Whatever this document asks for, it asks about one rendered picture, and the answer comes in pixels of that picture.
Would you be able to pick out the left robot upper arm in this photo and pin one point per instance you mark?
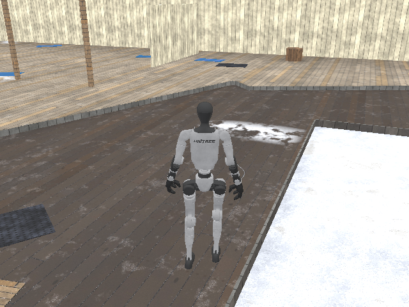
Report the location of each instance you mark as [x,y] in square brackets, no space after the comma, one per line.
[180,147]

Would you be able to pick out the left robot hand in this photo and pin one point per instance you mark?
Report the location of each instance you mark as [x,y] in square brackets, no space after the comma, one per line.
[173,184]

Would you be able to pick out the right robot hand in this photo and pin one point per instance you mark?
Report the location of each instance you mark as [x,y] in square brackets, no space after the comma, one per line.
[239,190]

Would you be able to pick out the left robot forearm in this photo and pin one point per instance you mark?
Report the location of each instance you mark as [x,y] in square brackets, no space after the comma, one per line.
[173,170]

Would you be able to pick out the right robot thigh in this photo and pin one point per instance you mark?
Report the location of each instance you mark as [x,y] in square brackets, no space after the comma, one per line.
[219,189]

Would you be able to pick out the right robot forearm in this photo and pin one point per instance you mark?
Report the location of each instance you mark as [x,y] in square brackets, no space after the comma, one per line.
[235,173]

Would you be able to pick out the left robot shin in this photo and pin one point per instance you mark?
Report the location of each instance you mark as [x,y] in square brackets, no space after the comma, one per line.
[189,238]

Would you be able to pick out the right robot upper arm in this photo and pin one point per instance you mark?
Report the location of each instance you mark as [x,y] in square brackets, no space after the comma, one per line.
[228,147]

